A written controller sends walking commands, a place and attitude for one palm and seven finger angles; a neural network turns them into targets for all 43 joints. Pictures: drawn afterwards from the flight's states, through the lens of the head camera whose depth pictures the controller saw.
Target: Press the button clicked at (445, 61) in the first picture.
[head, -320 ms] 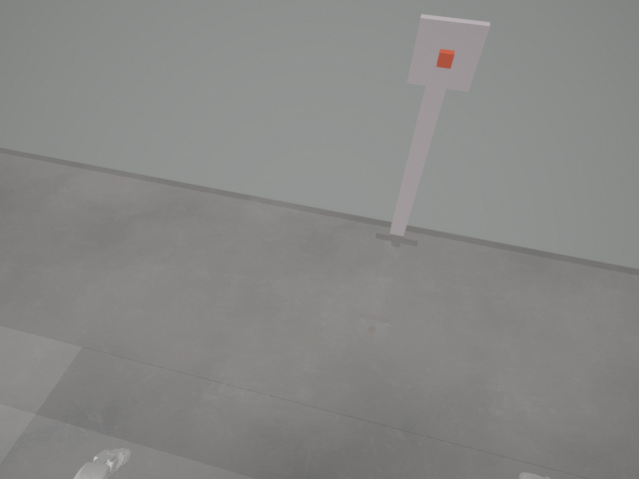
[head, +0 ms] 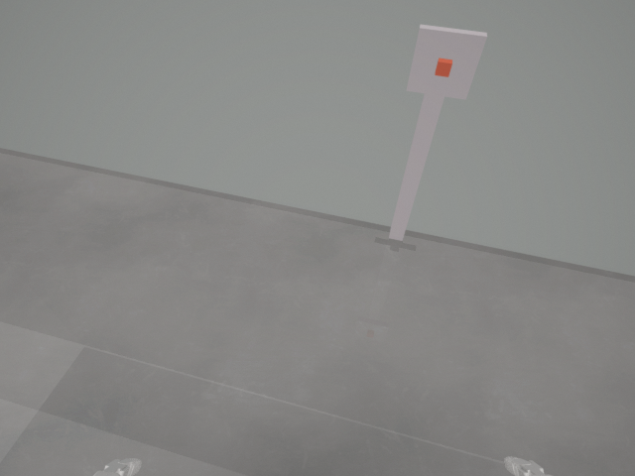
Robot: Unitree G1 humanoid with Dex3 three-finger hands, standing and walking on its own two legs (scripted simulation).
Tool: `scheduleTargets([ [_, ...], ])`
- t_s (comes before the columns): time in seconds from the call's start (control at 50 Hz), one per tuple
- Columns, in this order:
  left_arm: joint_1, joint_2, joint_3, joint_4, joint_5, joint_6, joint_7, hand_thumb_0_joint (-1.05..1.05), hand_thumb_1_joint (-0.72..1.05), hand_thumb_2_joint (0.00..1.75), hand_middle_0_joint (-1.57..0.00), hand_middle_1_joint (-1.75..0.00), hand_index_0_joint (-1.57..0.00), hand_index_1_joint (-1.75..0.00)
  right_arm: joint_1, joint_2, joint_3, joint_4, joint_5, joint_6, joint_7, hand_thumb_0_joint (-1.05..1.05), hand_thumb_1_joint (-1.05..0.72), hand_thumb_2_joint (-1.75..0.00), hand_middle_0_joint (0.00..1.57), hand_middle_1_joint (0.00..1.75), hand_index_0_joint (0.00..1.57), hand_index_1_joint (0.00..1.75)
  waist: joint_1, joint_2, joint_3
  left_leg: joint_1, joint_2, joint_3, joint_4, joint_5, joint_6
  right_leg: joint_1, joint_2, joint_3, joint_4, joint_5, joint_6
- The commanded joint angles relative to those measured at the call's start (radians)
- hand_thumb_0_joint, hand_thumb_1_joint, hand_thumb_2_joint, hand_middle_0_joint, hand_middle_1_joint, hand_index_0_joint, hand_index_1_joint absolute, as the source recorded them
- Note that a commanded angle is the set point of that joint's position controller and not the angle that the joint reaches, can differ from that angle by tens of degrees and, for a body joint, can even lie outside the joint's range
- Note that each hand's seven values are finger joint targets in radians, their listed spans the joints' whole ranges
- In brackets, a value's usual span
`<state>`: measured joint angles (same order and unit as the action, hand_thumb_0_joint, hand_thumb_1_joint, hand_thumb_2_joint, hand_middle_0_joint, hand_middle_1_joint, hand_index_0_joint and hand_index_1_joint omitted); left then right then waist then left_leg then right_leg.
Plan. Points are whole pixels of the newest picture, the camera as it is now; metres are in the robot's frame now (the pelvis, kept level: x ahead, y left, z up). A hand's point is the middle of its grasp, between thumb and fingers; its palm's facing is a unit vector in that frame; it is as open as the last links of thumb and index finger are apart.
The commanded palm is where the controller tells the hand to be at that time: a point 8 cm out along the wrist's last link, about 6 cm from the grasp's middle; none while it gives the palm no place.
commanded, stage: stand and wait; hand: left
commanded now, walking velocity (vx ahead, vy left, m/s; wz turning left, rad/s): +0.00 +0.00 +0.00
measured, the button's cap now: (443, 67) +1.16 -0.28 +0.01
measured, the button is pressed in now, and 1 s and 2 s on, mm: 0 0 0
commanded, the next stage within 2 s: look at it before walking up in 0.66 s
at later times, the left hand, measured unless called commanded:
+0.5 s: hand out of the picture +0.05 +0.24 -0.15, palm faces -0.02 -0.94 -0.34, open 7.4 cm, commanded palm none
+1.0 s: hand out of the picture +0.04 +0.23 -0.15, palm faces -0.03 -0.94 -0.33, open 7.4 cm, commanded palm none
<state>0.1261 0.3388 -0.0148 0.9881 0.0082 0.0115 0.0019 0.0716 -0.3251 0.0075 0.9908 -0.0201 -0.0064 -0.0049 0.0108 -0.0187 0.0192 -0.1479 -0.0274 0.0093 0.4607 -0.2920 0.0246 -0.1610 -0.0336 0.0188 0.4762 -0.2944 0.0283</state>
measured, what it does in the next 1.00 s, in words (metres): stands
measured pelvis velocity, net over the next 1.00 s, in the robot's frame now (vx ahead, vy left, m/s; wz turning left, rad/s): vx -0.03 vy -0.02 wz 0.00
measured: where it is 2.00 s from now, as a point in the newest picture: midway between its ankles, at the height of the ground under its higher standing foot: outside the picture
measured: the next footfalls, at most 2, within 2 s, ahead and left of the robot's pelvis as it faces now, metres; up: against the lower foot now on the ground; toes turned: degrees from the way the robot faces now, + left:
none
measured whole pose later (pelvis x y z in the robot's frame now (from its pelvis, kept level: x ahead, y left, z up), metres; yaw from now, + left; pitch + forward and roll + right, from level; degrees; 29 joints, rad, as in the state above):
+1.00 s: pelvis -0.03 -0.02 +0.01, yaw +0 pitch -2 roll +0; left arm 0.14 0.34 -0.01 1.09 0.01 0.00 0.00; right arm 0.13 -0.34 0.01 1.11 -0.01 -0.01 0.00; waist 0.00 -0.01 0.03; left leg -0.14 0.00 0.00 0.37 -0.20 -0.01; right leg -0.15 0.00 0.01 0.39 -0.20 0.00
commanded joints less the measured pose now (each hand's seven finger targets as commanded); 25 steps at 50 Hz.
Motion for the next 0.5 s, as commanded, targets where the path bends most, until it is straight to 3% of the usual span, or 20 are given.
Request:
scheduleTargets([
  [0.0,-0.040,0.205,0.052,-0.062,0.002,-0.029,0.014,0.00,0.90,0.90,-0.20,-0.30,-0.20,-0.30,-0.050,-0.218,-0.057,-0.052,0.007,-0.029,-0.013,0.00,-0.90,-0.90,0.20,0.30,0.20,0.30,-0.011,0.019,-0.089,0.029,0.133,-0.089,-0.072,0.332,0.021,0.029,-0.083,0.062,-0.057,0.314,-0.056],
  [0.18,-0.029,0.212,0.050,-0.021,-0.001,-0.032,0.012,0.00,0.90,0.90,-0.20,-0.30,-0.20,-0.30,-0.034,-0.221,-0.051,-0.008,0.011,-0.029,-0.012,0.00,-0.90,-0.90,0.20,0.30,0.20,0.30,-0.010,0.025,-0.088,0.027,0.137,-0.097,-0.096,0.280,0.017,0.045,-0.089,0.074,-0.090,0.283,-0.059],
  [0.48,-0.036,0.212,0.048,0.021,0.001,-0.034,0.010,0.00,0.90,0.90,-0.20,-0.30,-0.20,-0.30,-0.009,-0.225,-0.045,0.044,0.012,-0.028,-0.008,0.00,-0.90,-0.90,0.20,0.30,0.20,0.30,-0.009,0.007,-0.032,-0.005,0.139,-0.110,-0.145,0.171,0.009,0.012,-0.087,0.095,-0.145,0.161,-0.058],
])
